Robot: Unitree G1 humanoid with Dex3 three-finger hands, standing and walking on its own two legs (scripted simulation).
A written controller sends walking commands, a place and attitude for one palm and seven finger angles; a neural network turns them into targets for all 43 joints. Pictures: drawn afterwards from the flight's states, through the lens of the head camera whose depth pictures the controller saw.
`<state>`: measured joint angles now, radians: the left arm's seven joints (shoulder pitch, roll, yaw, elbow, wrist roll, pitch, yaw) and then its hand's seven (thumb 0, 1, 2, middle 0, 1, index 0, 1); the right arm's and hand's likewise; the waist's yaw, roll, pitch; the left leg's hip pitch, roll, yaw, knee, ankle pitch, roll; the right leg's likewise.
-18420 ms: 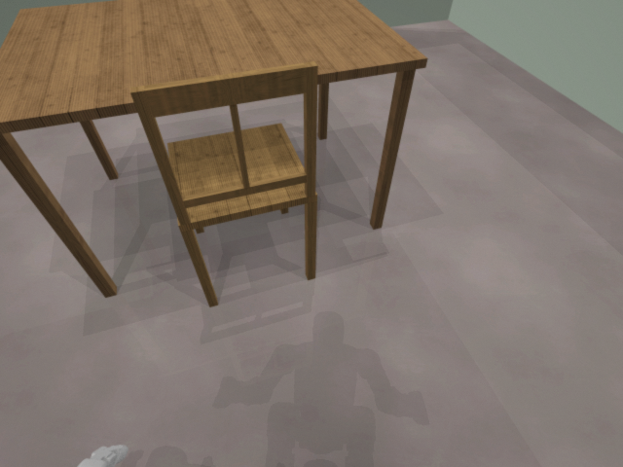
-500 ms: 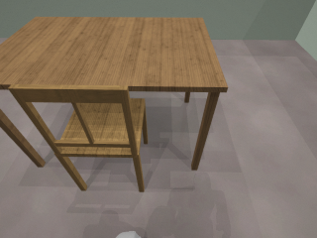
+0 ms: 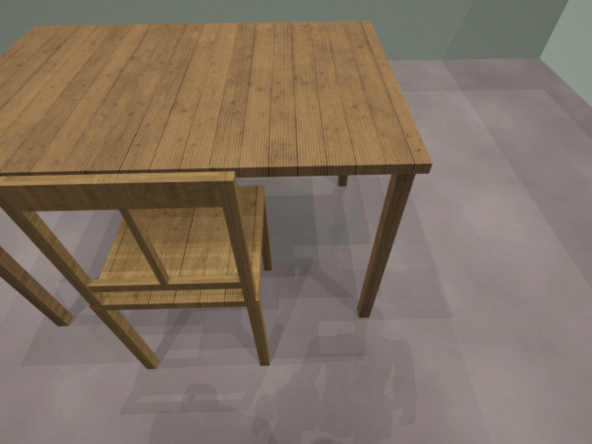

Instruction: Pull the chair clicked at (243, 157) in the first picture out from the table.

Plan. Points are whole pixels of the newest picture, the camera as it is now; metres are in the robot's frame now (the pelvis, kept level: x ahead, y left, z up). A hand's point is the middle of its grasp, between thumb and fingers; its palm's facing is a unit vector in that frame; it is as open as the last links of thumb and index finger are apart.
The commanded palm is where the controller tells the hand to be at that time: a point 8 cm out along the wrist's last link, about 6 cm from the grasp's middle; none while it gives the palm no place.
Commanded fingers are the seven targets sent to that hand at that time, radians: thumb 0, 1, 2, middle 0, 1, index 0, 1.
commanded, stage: come to a stop and stand still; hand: left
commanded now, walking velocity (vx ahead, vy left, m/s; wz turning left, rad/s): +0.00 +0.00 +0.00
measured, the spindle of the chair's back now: (147, 247) +0.48 +0.34 -0.11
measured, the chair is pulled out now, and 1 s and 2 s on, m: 0.00 0.00 0.00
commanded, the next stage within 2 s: look again from close up in 0.28 s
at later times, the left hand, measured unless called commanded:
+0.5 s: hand out of the picture +0.00 +0.17 -0.17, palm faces +0.02 -0.97 -0.23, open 7.3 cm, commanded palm none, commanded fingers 0.00 0.90 0.90 -0.20 -0.30 -0.20 -0.30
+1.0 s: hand out of the picture -0.02 +0.20 -0.18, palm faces +0.04 -0.98 -0.19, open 7.3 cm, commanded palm none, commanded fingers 0.00 0.90 0.90 -0.20 -0.30 -0.20 -0.30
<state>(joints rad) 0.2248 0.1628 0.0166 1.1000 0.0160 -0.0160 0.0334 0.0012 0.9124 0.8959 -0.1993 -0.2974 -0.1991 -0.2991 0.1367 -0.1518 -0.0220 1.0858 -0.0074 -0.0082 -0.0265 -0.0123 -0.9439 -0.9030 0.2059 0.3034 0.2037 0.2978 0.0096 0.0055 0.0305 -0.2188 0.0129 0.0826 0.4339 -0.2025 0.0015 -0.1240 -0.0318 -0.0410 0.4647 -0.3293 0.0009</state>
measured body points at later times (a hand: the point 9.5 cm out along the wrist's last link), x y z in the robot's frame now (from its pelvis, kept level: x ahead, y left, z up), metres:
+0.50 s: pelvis +0.01 -0.01 +0.00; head +0.04 -0.02 +0.45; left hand +0.00 +0.22 -0.16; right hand +0.01 -0.24 -0.16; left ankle +0.02 +0.12 -0.74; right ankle -0.05 -0.11 -0.74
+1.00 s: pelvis -0.03 +0.03 +0.00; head -0.03 +0.04 +0.45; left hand -0.02 +0.25 -0.17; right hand +0.04 -0.20 -0.15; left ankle +0.02 +0.12 -0.74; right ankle -0.05 -0.11 -0.74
